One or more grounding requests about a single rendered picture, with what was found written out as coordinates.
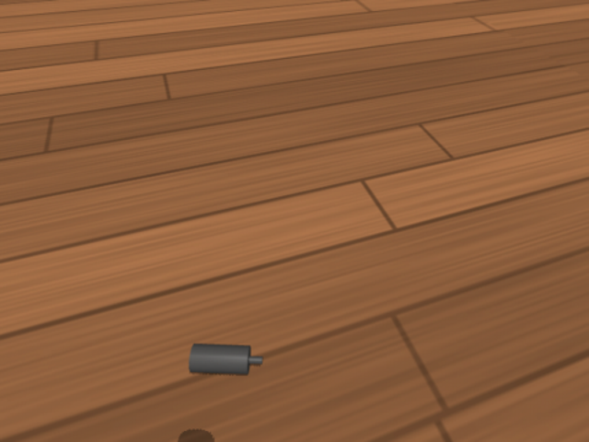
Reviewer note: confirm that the bottle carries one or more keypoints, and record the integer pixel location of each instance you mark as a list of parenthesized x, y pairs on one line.
[(221, 358)]

